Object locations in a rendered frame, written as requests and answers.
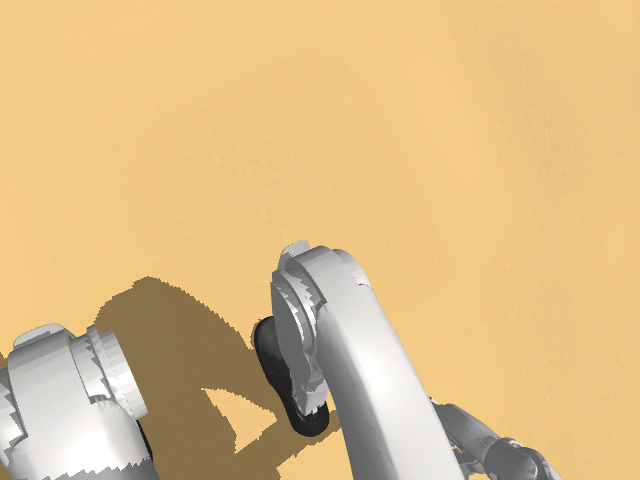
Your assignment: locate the right robot arm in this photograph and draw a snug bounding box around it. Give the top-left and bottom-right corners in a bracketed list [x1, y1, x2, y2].
[483, 437, 563, 480]

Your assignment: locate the right robot hand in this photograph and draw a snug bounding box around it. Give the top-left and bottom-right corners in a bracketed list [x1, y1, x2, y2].
[429, 397, 501, 480]

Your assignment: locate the left robot foot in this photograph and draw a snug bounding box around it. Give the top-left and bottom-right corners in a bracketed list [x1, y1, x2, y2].
[136, 420, 153, 462]

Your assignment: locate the right robot foot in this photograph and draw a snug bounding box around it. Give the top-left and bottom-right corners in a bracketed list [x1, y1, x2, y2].
[254, 316, 329, 437]

